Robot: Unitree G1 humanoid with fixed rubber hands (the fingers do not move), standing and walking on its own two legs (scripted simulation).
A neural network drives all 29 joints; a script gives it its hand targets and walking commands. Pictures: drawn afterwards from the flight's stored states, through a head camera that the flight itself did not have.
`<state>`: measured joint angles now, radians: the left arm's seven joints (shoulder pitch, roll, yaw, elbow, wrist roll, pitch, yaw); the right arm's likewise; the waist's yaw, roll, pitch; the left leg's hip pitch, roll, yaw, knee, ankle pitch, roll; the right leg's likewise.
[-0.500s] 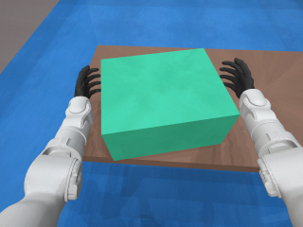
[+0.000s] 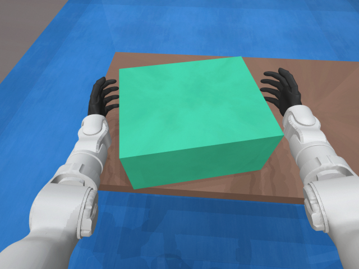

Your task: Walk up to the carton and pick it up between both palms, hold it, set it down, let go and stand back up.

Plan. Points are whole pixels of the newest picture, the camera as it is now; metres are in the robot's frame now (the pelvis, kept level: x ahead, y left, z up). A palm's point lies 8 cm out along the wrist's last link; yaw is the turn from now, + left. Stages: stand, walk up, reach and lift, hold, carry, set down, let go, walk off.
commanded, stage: reach and lift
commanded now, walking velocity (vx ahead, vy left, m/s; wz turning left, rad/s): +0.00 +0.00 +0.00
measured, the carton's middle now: (190, 119) +0.45 -0.02 +0.05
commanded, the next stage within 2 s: none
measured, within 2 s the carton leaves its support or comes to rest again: leaves its support in 0.72 s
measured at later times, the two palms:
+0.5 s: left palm (87, 122) +0.41 +0.22 +0.09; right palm (273, 107) +0.42 -0.20 +0.12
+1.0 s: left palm (75, 116) +0.40 +0.23 +0.13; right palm (275, 104) +0.41 -0.19 +0.14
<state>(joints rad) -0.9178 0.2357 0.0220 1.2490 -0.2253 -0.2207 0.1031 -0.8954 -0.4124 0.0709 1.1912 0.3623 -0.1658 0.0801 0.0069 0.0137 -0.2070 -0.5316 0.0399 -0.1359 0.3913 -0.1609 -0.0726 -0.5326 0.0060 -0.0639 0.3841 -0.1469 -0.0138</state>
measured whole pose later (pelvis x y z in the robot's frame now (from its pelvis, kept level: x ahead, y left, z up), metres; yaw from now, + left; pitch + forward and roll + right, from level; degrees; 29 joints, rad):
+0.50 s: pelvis -0.01 +0.01 +0.00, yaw +0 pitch +14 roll -1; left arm -0.85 0.20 0.22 1.20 -0.12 -0.22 0.11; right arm -0.87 -0.30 -0.14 1.18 0.03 -0.18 0.13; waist 0.01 0.00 -0.19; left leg -0.48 0.04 -0.14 0.39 -0.16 -0.07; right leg -0.46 0.01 -0.06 0.34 -0.12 -0.01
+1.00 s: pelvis -0.01 +0.02 +0.01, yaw +0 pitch +11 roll -2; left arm -0.85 0.22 0.14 1.11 -0.12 -0.05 0.14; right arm -0.84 -0.30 -0.11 1.10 0.03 -0.04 0.10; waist 0.01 0.01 -0.21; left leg -0.43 0.04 -0.14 0.39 -0.15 -0.06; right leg -0.38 0.01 -0.06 0.28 -0.09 0.00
